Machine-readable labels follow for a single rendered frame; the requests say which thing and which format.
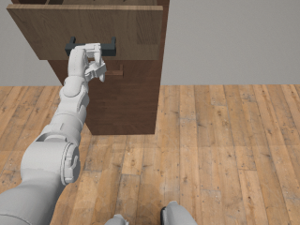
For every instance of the drawer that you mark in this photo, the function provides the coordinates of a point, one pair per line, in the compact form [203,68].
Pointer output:
[48,28]

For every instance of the robot left upper arm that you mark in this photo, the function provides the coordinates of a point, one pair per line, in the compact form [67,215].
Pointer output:
[47,168]

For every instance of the robot left forearm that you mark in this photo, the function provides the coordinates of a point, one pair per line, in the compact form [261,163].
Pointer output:
[68,120]

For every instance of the robot left hand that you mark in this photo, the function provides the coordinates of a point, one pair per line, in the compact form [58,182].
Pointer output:
[78,64]

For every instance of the left robot shin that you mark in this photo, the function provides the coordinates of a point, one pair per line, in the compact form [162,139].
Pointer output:
[117,216]

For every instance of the handle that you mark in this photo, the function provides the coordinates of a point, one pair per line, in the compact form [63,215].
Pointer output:
[107,49]
[113,75]

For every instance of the right robot thigh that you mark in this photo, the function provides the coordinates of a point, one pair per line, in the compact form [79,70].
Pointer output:
[176,214]

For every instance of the cabinet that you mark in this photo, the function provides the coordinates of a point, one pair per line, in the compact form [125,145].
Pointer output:
[127,106]

